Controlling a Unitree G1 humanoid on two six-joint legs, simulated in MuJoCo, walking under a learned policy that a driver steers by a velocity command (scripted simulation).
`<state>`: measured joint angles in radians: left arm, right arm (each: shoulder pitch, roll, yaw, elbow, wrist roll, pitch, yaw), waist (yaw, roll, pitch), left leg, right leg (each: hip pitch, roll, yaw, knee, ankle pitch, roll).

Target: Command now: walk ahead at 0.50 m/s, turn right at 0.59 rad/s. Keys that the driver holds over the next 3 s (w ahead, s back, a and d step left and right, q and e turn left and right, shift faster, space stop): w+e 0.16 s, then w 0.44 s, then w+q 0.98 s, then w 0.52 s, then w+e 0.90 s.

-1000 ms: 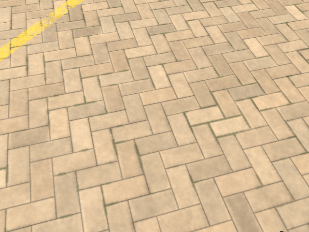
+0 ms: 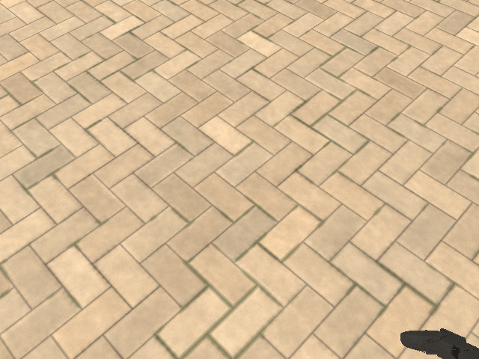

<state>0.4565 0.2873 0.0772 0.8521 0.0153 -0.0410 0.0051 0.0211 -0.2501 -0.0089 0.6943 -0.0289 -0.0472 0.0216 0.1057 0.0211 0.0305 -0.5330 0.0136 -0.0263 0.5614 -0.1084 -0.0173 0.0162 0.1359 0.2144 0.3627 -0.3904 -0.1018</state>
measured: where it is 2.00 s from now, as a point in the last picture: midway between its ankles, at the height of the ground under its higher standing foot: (281, 185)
